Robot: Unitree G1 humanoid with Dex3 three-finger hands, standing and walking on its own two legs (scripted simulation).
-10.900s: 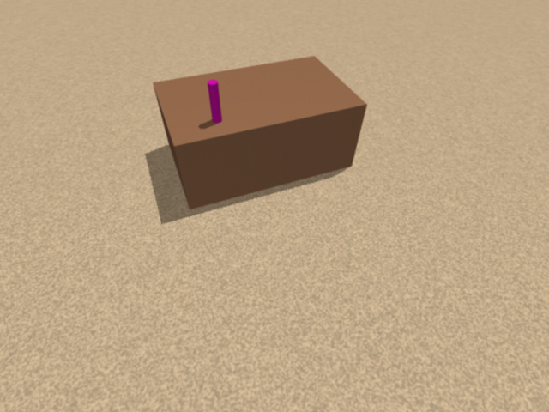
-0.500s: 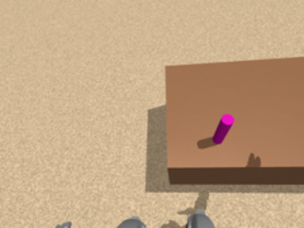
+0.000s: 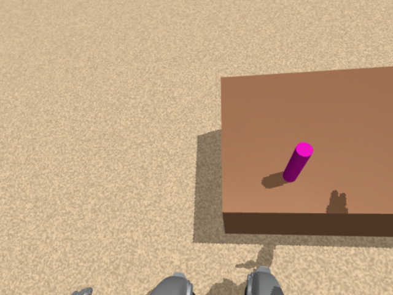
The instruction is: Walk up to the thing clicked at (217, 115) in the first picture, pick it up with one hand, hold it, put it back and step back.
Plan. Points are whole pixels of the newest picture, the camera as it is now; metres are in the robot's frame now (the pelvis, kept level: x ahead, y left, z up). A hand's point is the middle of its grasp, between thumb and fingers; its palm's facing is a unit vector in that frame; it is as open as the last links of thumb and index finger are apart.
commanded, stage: go down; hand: right
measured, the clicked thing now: (296, 164) +0.49 -0.20 -0.23
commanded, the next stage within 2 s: none
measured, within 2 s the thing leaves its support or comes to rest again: neither
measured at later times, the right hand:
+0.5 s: hand out of the picture +0.40 -0.40 +0.05, palm faces +0.22 +0.97 -0.06, open 17.2 cm
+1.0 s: hand out of the picture +0.40 -0.40 +0.05, palm faces +0.23 +0.97 -0.05, open 17.1 cm
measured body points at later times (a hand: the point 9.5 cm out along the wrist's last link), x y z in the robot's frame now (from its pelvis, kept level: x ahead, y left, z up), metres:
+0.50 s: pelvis +0.00 +0.00 -0.01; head +0.13 -0.05 +0.42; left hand +0.05 +0.28 -0.10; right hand +0.38 -0.45 +0.05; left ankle -0.02 +0.14 -0.67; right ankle +0.04 -0.11 -0.67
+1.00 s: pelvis +0.00 +0.00 -0.01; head +0.13 -0.05 +0.42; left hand +0.06 +0.28 -0.10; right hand +0.38 -0.45 +0.05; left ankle -0.02 +0.14 -0.67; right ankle +0.04 -0.11 -0.67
